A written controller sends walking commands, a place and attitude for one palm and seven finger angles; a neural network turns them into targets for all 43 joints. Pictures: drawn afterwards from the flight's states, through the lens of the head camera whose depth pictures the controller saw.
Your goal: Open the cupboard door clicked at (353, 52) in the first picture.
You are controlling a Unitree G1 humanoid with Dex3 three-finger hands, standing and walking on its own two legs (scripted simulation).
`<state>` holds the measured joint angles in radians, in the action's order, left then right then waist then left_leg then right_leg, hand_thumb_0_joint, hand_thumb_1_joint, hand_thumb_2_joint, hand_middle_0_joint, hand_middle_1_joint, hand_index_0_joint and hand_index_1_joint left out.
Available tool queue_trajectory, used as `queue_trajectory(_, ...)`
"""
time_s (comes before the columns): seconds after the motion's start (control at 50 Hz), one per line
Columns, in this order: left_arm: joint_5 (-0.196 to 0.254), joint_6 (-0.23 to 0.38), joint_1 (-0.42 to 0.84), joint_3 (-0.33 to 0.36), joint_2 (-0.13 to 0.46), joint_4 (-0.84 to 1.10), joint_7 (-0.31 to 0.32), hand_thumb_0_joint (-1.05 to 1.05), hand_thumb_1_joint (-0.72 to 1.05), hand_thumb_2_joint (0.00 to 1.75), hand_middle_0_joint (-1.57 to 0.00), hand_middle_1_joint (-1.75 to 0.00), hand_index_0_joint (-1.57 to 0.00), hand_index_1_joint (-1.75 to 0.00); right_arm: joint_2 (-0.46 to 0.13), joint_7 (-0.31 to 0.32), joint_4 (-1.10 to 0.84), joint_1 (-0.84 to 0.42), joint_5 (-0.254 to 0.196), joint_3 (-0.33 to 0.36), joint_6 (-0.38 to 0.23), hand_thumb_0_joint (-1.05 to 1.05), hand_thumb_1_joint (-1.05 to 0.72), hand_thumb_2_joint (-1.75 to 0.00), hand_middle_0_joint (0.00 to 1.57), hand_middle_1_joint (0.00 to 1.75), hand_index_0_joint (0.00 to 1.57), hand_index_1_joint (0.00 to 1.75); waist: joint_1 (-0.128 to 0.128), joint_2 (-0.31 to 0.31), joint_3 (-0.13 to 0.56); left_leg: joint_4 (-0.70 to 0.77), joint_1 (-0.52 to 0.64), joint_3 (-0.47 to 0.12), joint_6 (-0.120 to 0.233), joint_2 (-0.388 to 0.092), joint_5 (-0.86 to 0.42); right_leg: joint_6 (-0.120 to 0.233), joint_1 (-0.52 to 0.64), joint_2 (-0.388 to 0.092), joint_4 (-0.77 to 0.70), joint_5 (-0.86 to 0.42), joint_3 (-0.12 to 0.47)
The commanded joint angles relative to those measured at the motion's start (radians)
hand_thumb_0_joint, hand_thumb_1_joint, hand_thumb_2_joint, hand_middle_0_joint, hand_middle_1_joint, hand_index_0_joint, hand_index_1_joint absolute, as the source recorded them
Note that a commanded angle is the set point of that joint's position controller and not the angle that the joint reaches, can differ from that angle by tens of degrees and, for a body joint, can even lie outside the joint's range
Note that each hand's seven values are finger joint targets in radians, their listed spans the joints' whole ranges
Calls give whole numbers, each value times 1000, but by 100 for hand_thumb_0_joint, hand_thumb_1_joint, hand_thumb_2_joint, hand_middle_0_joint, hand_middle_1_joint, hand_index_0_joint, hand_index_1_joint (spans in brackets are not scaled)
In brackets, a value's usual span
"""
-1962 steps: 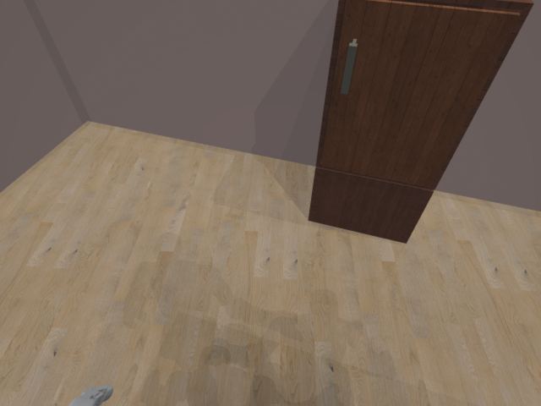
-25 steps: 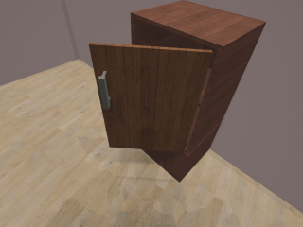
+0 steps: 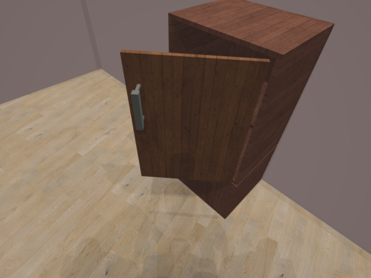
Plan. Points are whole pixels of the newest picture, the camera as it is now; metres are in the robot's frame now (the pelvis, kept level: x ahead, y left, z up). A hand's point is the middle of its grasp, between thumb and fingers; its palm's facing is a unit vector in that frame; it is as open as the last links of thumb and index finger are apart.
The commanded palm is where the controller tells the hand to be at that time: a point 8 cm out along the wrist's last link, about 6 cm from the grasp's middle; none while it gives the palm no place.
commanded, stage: shuffle to correct the standing spot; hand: left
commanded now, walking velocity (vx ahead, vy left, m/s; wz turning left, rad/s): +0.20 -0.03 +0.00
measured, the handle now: (139, 107) +0.61 +0.19 +0.03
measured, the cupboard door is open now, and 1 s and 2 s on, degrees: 41 41 41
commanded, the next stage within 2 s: come to a stop and stand still in 0.30 s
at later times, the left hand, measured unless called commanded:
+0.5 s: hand out of the picture +0.06 +0.17 -0.18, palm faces +0.02 -0.99 -0.13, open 7.4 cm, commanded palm none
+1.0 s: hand out of the picture +0.15 +0.19 -0.19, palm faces +0.05 -0.98 -0.17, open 7.3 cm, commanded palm none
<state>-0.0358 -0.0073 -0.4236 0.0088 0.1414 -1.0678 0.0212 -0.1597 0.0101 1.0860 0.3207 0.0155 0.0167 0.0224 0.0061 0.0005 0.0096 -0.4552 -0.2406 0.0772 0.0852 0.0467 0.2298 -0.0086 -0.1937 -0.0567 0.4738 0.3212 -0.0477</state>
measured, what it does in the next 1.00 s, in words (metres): steps on the spot: right foot, then left foot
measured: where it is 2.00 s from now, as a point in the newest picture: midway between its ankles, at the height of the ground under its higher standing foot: outside the picture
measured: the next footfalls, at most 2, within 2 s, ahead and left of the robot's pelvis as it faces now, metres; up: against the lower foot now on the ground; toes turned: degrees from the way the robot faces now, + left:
right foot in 0.72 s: +0.18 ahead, -0.14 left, +0.00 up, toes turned -6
left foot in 1.00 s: +0.10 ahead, +0.11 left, +0.00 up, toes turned +3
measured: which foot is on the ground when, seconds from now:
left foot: down 0.00-0.74, up 0.76-0.98, down 1.00-1.00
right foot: down 0.00-0.32, up 0.34-0.70, down 0.72-1.00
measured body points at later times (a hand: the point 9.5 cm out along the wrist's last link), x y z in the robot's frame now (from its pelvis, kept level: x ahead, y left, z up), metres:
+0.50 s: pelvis +0.06 +0.01 +0.00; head +0.06 +0.03 +0.45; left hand +0.06 +0.22 -0.16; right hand +0.02 -0.19 -0.15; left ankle +0.05 +0.06 -0.74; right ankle +0.08 -0.13 -0.68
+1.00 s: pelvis +0.06 +0.02 -0.02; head +0.08 +0.04 +0.43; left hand +0.15 +0.24 -0.18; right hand +0.11 -0.23 -0.16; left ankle +0.06 +0.11 -0.74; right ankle +0.14 -0.14 -0.74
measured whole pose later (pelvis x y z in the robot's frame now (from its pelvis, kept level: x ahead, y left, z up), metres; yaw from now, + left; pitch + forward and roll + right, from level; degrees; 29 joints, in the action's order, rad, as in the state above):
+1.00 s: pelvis +0.06 +0.02 -0.02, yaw +1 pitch -2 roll -2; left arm -0.03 -0.03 -0.16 0.05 0.15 -0.93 0.04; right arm -0.16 0.02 1.00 0.22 0.01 0.07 0.02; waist -0.01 -0.02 -0.08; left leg -0.70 -0.29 0.04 -0.02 -0.02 0.39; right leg -0.03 -0.39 -0.08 0.61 0.19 -0.07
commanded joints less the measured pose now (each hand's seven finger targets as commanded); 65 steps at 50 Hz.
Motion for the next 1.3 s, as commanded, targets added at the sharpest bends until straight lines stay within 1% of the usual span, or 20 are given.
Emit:
queue_trajectory(0.0, 3, 16, -101, 25, 50, 14, 1, 0, 90, 90, -20, -30, -20, -30, -130, 13, -45, 8, 1, 34, -23, 0, -90, -90, 20, 30, 20, 30, 5, 37, -141, 227, -128, -223, -7, -168, 433, 43, -27, 2, -45, 116, 24)
queue_trajectory(0.18, 14, 35, -159, 53, 103, -2, 15, 0, 90, 90, -20, -30, -20, -30, -39, 3, -61, 5, 0, 24, -41, 0, -90, -90, 20, 30, 20, 30, 9, -209, -169, -222, -203, -9, -37, -47, 170, 169, -52, -203, -266, 370, 368)
queue_trajectory(0.24, 10, 34, -70, 57, 104, 26, 15, 0, 90, 90, -20, -30, -20, -30, -23, -2, -51, 70, -1, 28, -43, 0, -90, -90, 20, 30, 20, 30, -48, -139, -172, -150, -29, -3, -36, -62, 170, 149, -229, -165, -216, 373, 267)
queue_trajectory(0.28, 9, 26, -21, 46, 52, 45, 6, 0, 90, 90, -20, -30, -20, -30, -45, 7, -12, 182, -1, 30, -55, 0, -90, -90, 20, 30, 20, 30, -84, 43, -191, 49, 114, -137, -16, -123, 271, 97, -366, -34, 17, 274, 124)
queue_trajectory(0.3, 9, 25, 0, 39, 7, 64, 2, 0, 90, 90, -20, -30, -20, -30, -108, 16, 14, 264, 8, 48, -62, 0, -90, -90, 20, 30, 20, 30, -109, 246, -199, 245, 162, -403, 31, -299, 439, 51, -466, 60, 283, 192, -9)
queue_trajectory(0.34, -6, 27, 52, 45, 44, 95, 0, 0, 90, 90, -20, -30, -20, -30, -116, 25, 13, 252, 4, 43, -73, 0, -90, -90, 20, 30, 20, 30, -75, 202, -255, 371, 76, -541, 94, -411, 447, 52, -512, -12, 537, 127, 51)
queue_trajectory(0.4, -1, 35, 41, 45, 6, 67, -17, 0, 90, 90, -20, -30, -20, -30, -60, 28, -11, 172, 0, 22, -98, 0, -90, -90, 20, 30, 20, 30, -28, -12, -201, 343, 61, -366, 106, -359, 127, 27, -469, -62, 575, -30, 60)
queue_trajectory(0.48, 15, 16, 42, 30, -37, 57, -2, 0, 90, 90, -20, -30, -20, -30, -36, 46, 2, 147, -1, 2, -108, 0, -90, -90, 20, 30, 20, 30, 6, 24, -67, 204, 126, -126, 61, -279, -658, -3, -300, -34, 388, -103, 24)
queue_trajectory(0.54, 20, 4, 79, 27, -18, 58, 12, 0, 90, 90, -20, -30, -20, -30, -40, 51, 20, 140, 0, 5, -85, 0, -90, -90, 20, 30, 20, 30, -3, 129, -60, 126, 126, -82, 41, -262, -820, 3, -190, -1, 235, -114, -15)
queue_trajectory(0.66, 12, 4, 101, 52, 61, 102, 21, 0, 90, 90, -20, -30, -20, -30, -62, 48, 6, 140, -2, 45, -43, 0, -90, -90, 20, 30, 20, 30, 11, 76, -75, -43, 112, -109, 4, -250, -732, 15, -65, 3, 21, -252, -17)
queue_trajectory(0.7, 8, 17, 50, 68, 129, 93, 29, 0, 90, 90, -20, -30, -20, -30, -27, 43, -14, 158, -11, 56, -32, 0, -90, -90, 20, 30, 20, 30, 11, -71, 29, -240, -57, -33, -64, -129, -315, 98, 140, -184, 74, -921, 154)
queue_trajectory(0.74, 13, 20, 40, 75, 169, 97, 34, 0, 90, 90, -20, -30, -20, -30, 1, 41, -38, 128, -15, 61, -10, 0, -90, -90, 20, 30, 20, 30, 20, -167, 66, -505, -152, -32, -93, -30, 385, 261, 157, -381, -5, -1178, 236)
queue_trajectory(0.82, 6, 2, 193, 74, 142, 156, 41, 0, 90, 90, -20, -30, -20, -30, -8, 26, -56, 56, -8, 64, 20, 0, -90, -90, 20, 30, 20, 30, -11, -188, 21, -637, -163, -80, -113, -67, 317, 236, -26, -276, -86, -692, 170)
queue_trajectory(0.94, 0, -19, 242, 85, 165, 189, 30, 0, 90, 90, -20, -30, -20, -30, 4, 8, -59, 119, -2, 53, 1, 0, -90, -90, 20, 30, 20, 30, -44, -146, 11, -120, 103, -1, -104, -51, 92, 129, -229, -179, -74, -33, 154)
queue_trajectory(0.96, 8, -26, 238, 77, 138, 193, 24, 0, 90, 90, -20, -30, -20, -30, -22, 8, -55, 141, -2, 52, -6, 0, -90, -90, 20, 30, 20, 30, -54, -60, -2, -1, 150, -45, -98, -66, 76, 83, -280, -124, -9, 98, 121)
queue_trajectory(0.98, 18, -34, 222, 66, 79, 202, 18, 0, 90, 90, -20, -30, -20, -30, -85, 8, -72, 117, 9, 60, -17, 0, -90, -90, 20, 30, 20, 30, -48, 185, -44, 156, 60, -276, -50, -211, 227, 24, -329, -23, 136, 176, 54)
queue_trajectory(1.0, 22, -34, 257, 59, 50, 212, 16, 0, 90, 90, -20, -30, -20, -30, -139, 12, -107, 51, 22, 64, -19, 0, -90, -90, 20, 30, 20, 30, -50, 311, -129, 313, -150, -450, 27, -347, 355, -11, -279, 40, 264, 163, 11)
queue_trajectory(1.04, 9, -33, 235, 61, 77, 182, 7, 0, 90, 90, -20, -30, -20, -30, -124, 17, -132, -80, 25, 49, -33, 0, -90, -90, 20, 30, 20, 30, 2, 229, -161, 365, -269, -433, 74, -341, 395, 3, -181, 8, 401, 79, 94)
queue_trajectory(1.1, 4, -24, 143, 56, 62, 127, -11, 0, 90, 90, -20, -30, -20, -30, -125, 26, -129, -65, 18, 44, -41, 0, -90, -90, 20, 30, 20, 30, 7, 69, -136, 306, -77, -323, 56, -292, 279, -4, -284, 28, 487, 19, 74)
queue_trajectory(1.28, 12, -22, 184, 45, 68, 118, -18, 0, 90, 90, -20, -30, -20, -30, -144, 55, -39, 128, 16, 50, -48, 0, -90, -90, 20, 30, 20, 30, -67, 79, -6, 189, 274, -299, 97, -357, -384, -16, -308, 13, 339, 102, 62)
